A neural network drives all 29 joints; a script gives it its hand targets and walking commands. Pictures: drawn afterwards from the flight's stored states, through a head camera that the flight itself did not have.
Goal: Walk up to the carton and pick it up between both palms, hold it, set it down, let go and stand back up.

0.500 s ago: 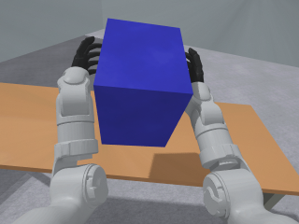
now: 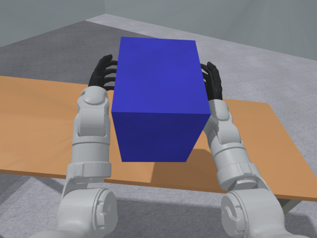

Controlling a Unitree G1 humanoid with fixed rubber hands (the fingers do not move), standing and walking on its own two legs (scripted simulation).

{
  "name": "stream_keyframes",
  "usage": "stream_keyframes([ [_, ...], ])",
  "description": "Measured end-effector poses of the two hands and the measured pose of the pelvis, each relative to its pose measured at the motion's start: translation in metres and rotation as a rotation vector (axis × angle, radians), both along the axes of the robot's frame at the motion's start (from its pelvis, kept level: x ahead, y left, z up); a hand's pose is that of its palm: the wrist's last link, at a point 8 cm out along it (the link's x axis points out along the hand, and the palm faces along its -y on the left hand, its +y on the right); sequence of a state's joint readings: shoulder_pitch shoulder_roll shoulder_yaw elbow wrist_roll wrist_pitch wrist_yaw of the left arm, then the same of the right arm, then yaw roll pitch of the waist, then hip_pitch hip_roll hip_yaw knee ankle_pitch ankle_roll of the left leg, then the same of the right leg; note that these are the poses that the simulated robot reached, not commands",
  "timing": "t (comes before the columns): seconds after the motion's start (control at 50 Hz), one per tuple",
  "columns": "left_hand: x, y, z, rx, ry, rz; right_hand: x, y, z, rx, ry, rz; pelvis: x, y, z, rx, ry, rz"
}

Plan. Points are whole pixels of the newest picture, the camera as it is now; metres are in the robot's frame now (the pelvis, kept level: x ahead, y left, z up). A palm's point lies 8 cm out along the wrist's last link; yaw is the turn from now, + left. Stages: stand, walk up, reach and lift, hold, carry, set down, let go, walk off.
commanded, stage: set down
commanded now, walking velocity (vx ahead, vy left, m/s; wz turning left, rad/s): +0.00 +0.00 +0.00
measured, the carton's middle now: (156, 105) +0.39 +0.00 +0.18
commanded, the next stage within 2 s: none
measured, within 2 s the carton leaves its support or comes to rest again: neither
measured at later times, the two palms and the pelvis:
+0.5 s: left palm (104, 101) +0.40 +0.13 +0.18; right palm (209, 107) +0.39 -0.14 +0.18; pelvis +0.00 -0.01 +0.00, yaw +0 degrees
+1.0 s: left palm (105, 109) +0.41 +0.13 +0.14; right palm (204, 113) +0.40 -0.13 +0.15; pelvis +0.01 +0.00 +0.00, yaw -2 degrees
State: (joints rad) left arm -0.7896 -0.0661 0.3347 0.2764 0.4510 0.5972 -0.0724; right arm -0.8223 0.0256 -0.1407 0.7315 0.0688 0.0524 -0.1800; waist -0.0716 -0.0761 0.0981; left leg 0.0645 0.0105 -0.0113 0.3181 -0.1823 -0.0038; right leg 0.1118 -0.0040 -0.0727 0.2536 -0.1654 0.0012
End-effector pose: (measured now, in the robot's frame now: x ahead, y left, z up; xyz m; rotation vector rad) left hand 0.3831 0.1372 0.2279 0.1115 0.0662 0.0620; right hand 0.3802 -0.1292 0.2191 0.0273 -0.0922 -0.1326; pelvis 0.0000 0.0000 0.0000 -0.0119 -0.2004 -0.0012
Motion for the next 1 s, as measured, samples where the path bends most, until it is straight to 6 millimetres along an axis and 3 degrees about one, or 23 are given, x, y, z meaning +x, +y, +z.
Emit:
stream_keyframes([
  [0.3,0.009,-0.001,-0.038,-0.006,0.069,-0.015,0.006,-0.001,-0.031,0.007,0.053,-0.008,0.001,-0.004,0.001,0.002,0.027,0.004],
  [1.0,0.028,-0.005,-0.084,-0.040,0.159,-0.021,0.021,-0.004,-0.067,0.020,0.153,-0.025,0.011,0.000,0.002,0.004,0.091,-0.026],
])
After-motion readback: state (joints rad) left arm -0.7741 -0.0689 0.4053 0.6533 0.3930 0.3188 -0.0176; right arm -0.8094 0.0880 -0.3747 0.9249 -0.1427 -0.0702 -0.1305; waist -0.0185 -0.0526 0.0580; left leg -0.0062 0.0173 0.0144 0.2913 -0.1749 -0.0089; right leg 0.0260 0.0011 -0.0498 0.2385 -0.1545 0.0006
